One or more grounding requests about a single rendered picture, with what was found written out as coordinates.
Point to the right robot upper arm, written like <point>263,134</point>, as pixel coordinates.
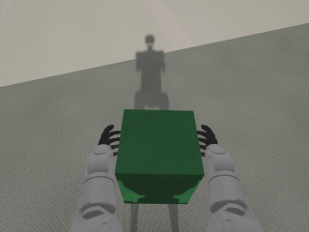
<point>224,221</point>

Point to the left robot upper arm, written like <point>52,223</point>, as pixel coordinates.
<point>102,223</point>

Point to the robot right forearm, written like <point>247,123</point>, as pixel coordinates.
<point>225,189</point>

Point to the robot left hand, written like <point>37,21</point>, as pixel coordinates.
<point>104,138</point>

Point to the carton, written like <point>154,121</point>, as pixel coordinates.
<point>159,159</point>

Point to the robot right hand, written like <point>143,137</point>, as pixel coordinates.
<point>208,140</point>

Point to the robot left forearm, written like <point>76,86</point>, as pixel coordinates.
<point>98,196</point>

